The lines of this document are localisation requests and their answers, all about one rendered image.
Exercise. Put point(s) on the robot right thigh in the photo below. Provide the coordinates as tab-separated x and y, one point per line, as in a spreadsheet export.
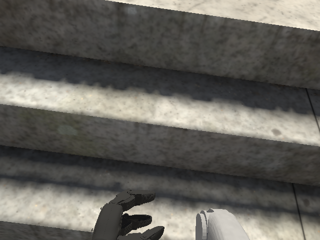
218	224

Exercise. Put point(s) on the robot left hand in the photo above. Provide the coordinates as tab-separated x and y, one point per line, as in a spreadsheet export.
112	224

